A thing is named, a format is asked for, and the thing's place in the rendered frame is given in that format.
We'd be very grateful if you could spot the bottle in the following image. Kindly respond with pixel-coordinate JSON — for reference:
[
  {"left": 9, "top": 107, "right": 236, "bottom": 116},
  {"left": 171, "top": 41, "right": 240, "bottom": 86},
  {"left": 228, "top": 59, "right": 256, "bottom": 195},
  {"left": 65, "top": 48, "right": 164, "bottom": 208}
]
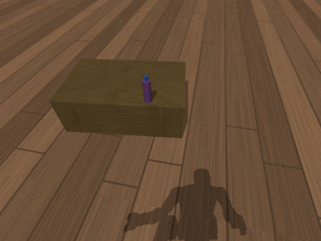
[{"left": 142, "top": 75, "right": 152, "bottom": 103}]

